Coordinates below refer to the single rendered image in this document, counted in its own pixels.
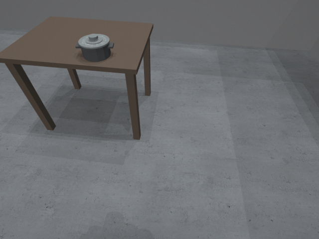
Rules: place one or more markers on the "pot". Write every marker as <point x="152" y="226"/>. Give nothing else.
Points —
<point x="96" y="55"/>

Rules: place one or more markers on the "knob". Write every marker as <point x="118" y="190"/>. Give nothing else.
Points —
<point x="93" y="36"/>

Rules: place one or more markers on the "lid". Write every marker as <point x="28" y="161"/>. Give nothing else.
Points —
<point x="102" y="41"/>

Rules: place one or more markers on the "table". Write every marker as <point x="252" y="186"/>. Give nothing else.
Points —
<point x="52" y="44"/>

